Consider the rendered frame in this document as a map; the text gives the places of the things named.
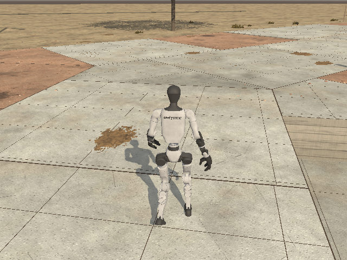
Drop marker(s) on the right robot hand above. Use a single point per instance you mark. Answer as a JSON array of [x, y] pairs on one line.
[[208, 164]]

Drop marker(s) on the robot left forearm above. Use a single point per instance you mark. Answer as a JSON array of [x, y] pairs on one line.
[[149, 138]]

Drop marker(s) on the robot left shin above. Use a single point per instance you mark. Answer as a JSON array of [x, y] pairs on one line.
[[162, 201]]

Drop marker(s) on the robot left upper arm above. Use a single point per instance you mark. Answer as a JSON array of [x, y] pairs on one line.
[[153, 122]]

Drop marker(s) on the robot right thigh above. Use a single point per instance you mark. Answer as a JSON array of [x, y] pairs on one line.
[[186, 158]]

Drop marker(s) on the left robot hand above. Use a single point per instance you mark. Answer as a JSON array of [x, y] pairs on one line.
[[155, 142]]

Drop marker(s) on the robot right upper arm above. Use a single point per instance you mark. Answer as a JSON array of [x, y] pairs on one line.
[[193, 123]]

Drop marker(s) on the robot right forearm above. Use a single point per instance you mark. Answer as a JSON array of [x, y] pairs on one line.
[[202, 146]]

